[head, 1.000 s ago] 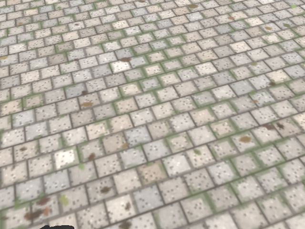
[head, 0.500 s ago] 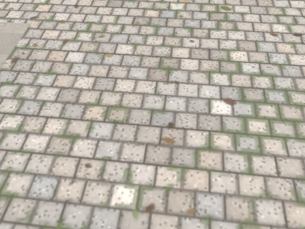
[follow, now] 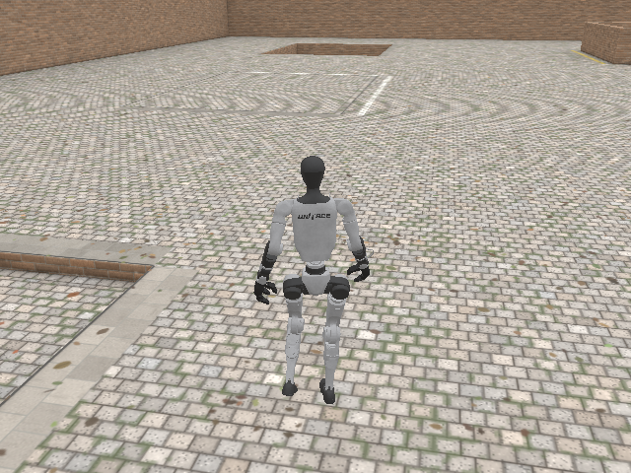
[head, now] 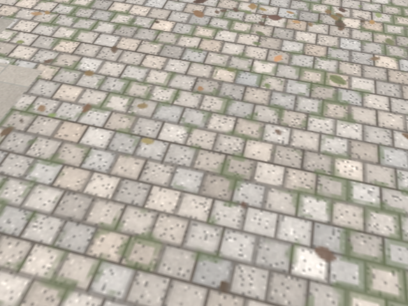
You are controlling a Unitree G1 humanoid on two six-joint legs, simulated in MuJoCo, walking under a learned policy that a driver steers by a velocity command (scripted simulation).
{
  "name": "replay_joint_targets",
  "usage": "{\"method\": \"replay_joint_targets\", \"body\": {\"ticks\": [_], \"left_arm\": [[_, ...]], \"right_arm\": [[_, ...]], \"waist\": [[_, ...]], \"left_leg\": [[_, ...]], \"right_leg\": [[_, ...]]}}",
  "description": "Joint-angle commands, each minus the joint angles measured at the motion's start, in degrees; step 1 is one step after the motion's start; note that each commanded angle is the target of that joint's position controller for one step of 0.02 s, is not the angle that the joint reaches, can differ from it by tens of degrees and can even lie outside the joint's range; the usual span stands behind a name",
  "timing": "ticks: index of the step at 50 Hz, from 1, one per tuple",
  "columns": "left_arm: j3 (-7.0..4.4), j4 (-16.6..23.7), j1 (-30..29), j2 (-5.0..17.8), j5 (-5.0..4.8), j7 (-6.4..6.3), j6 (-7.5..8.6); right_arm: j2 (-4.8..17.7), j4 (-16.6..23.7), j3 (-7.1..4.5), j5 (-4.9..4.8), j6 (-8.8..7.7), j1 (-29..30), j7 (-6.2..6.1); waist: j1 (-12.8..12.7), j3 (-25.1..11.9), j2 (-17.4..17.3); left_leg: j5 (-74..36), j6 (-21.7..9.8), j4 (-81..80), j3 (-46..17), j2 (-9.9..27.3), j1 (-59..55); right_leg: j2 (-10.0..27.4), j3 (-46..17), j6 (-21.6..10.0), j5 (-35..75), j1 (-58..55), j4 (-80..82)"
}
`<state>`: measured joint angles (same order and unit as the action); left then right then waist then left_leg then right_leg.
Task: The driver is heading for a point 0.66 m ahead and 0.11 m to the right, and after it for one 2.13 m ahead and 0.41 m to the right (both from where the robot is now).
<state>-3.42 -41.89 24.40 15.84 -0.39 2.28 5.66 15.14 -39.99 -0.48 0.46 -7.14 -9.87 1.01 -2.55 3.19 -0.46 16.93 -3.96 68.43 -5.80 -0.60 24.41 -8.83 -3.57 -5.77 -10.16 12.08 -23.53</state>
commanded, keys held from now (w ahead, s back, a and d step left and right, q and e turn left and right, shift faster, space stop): w+e+shift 0.50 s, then q+shift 0.50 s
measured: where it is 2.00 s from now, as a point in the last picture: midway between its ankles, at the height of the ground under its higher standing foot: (262, 222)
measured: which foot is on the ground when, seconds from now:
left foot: up 0.00-0.26, down 0.28-0.68, up 0.70-1.00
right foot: down 0.00-0.26, up 0.28-0.66, down 0.68-1.00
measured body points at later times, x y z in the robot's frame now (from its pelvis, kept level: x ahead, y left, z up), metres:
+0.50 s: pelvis +0.44 -0.01 +0.00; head +0.45 -0.03 +0.45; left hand +0.73 +0.17 -0.07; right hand +0.34 -0.30 -0.12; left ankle +0.45 +0.14 -0.74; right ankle +0.44 -0.14 -0.64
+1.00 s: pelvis +0.69 -0.15 +0.00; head +0.74 -0.15 +0.45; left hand +0.92 +0.06 -0.11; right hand +0.72 -0.47 -0.10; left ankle +0.82 -0.06 -0.69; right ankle +0.70 -0.28 -0.74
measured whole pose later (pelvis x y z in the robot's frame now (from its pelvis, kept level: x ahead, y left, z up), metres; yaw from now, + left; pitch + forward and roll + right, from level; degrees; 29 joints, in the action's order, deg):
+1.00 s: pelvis +0.69 -0.15 +0.00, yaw -17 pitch +0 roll -2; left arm -3.2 -41.9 7.1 16.0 1.1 -0.6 2.4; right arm 18.4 -41.1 -3.9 -1.0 2.9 -11.9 -0.9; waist -0.1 5.8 -0.8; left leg 13.2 4.4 53.8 1.7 6.6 34.8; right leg 2.7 13.7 -1.9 -8.9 14.7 -24.2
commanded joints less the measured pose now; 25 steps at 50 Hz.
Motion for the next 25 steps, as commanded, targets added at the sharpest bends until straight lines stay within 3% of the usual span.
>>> {"method": "replay_joint_targets", "body": {"ticks": [1, 2, 5, 7, 10, 11, 12, 13, 14, 15, 16, 17, 18, 19, 20, 22, 23, 25], "left_arm": [[-0.9, 3.47, -0.76, 4.75, -1.55, -0.36, 0.88], [-1.02, 3.1, -0.42, 5.27, -1.92, -0.9, 0.83], [-1.6, 2.0, 0.14, 6.68, -1.69, -2.31, 0.25], [-1.99, 0.66, 2.12, 7.38, -2.16, -2.49, 0.06], [-1.98, -1.11, 4.26, 6.22, -2.98, -2.75, -0.45], [-2.18, -1.45, 4.32, 6.37, -2.81, -2.81, -0.85], [-2.51, -1.41, 3.54, 7.27, -2.38, -2.69, -1.35], [-2.54, 0.0, 0.6, 8.09, -0.99, -2.42, -1.9], [-1.19, 2.31, -0.53, 4.04, 1.41, -2.43, -2.03], [1.74, 3.92, 11.03, -3.63, -2.72, -2.12, -1.42], [1.27, 2.52, 7.01, 2.05, -4.5, -3.23, -1.94], [0.41, 3.5, -1.16, 5.73, -3.32, -3.41, -2.03], [0.16, 4.24, -5.75, 5.88, -1.94, -3.32, -2.13], [0.05, 5.49, -9.48, 5.0, -0.8, -2.85, -2.1], [0.01, 6.37, -9.05, 3.51, -1.47, -2.24, -2.63], [0.63, 8.02, -9.92, 0.87, -2.68, -1.72, -4.12], [0.95, 8.94, -10.79, 0.36, -2.45, -1.49, -4.57], [1.42, 10.39, -12.26, 0.78, -1.61, -0.86, -4.51]], "right_arm": [[5.19, 5.74, -1.27, 0.86, -1.46, 2.74, -0.28], [4.92, 6.94, -1.02, 1.01, -1.55, 5.39, -0.23], [2.42, 10.61, -0.03, 0.86, -2.26, 16.03, 0.42], [3.29, 11.34, -0.79, 0.39, -2.45, 17.4, 0.47], [6.35, 12.37, -2.52, -1.43, -2.35, 18.55, -0.34], [7.87, 12.29, -3.43, -1.71, -2.51, 16.83, -0.67], [9.67, 11.79, -4.61, -1.9, -2.63, 11.89, -1.08], [10.98, 10.25, -5.5, -2.3, -2.32, 0.7, -1.66], [14.04, 8.1, -6.39, -2.36, -1.24, -14.68, -2.56], [17.77, 5.5, -6.46, -0.8, -0.91, -16.0, -1.09], [11.03, 6.51, -5.86, -0.92, -0.31, -13.97, -0.91], [7.57, 6.13, -5.17, -1.11, 0.24, -10.96, -1.37], [7.04, 4.94, -4.87, -0.35, 0.74, -9.06, -1.42], [6.12, 3.72, -4.62, 0.58, 1.02, -7.88, -1.3], [5.01, 2.66, -4.21, 1.34, 0.84, -6.33, -1.36], [2.71, 0.94, -3.82, -0.09, 0.53, -4.43, -0.78], [3.16, 0.38, -3.97, -0.7, 0.4, -3.49, -0.69], [5.73, -0.07, -4.54, -0.72, 0.03, -1.22, -0.87]], "waist": [[3.17, -0.02, 0.96], [2.74, 1.83, 0.86], [-0.74, 5.02, 2.93], [-1.67, 3.53, 4.05], [-1.44, 2.17, 5.46], [-0.05, 0.66, 6.01], [3.37, -3.3, 6.47], [9.72, -11.53, 7.11], [14.84, -23.06, 1.39], [7.01, -33.46, -26.89], [9.42, -25.49, -20.84], [10.97, -14.87, -12.94], [9.82, -8.54, -3.24], [8.57, -3.93, -0.41], [5.94, -2.22, -2.87], [3.9, -0.26, -4.37], [3.02, 0.87, -3.64], [1.48, 2.91, -2.49]], "left_leg": [[0.3, 2.9, -10.03, -1.87, 3.08, 15.07], [-0.97, 3.99, -14.79, -0.97, 3.05, 15.17], [-17.16, 5.8, -31.54, 1.87, 0.1, 4.31], [-27.18, 6.01, -36.21, 1.35, -1.55, -6.38], [-24.18, 5.83, -41.26, -0.71, -1.53, -8.9], [-20.56, 5.09, -42.02, -0.22, -2.1, -10.84], [-17.23, 3.97, -42.03, 0.75, -2.24, -16.24], [-13.7, 1.83, -38.53, -1.02, 1.66, -28.98], [-1.05, -0.85, -33.86, -10.33, 11.51, -47.44], [19.27, -11.74, -45.62, -45.28, 27.51, -62.51], [32.88, -9.63, -50.57, -48.32, 24.65, -56.52], [24.42, -6.76, -51.25, -36.23, 21.5, -47.9], [10.86, -5.68, -51.52, -27.27, 19.57, -38.88], [2.1, -5.37, -52.72, -20.46, 17.25, -31.41], [-1.39, -5.33, -53.86, -15.94, 16.35, -26.4], [-5.24, -4.97, -56.17, -8.93, 15.89, -21.72], [-7.85, -5.05, -57.38, -6.12, 16.28, -19.8], [-13.57, -5.07, -59.92, 0.2, 16.25, -16.46]], "right_leg": [[14.5, -25.75, -11.78, 0.16, -9.21, 12.64], [14.47, -24.93, -11.81, 1.17, -5.91, 13.61], [10.69, -20.24, -8.72, 1.15, 7.08, 15.7], [10.81, -20.69, -6.4, 0.25, 11.47, 15.99], [11.71, -22.68, -4.06, 4.24, 2.86, 10.52], [11.76, -22.84, -3.22, 12.81, -0.45, 6.09], [10.74, -21.6, -1.67, 23.73, -2.62, -1.99], [9.76, -19.81, 0.13, 27.68, 0.55, -15.2], [6.84, -15.92, 0.98, 14.8, 10.46, -34.58], [2.57, -10.67, 3.13, -22.75, 28.66, -53.94], [8.77, -7.95, 2.95, -17.84, 36.19, -59.3], [10.44, -5.14, 2.76, -13.13, 38.66, -58.75], [12.63, -3.54, 2.89, -10.18, 36.87, -57.15], [14.3, -3.06, 2.63, -8.59, 34.95, -54.51], [16.29, -3.55, 2.53, -7.94, 32.7, -53.3], [18.88, -2.95, 2.42, -9.22, 33.29, -51.68], [19.69, -2.66, 2.65, -8.15, 34.38, -50.99], [20.5, -2.54, 3.72, -1.53, 34.89, -46.7]]}}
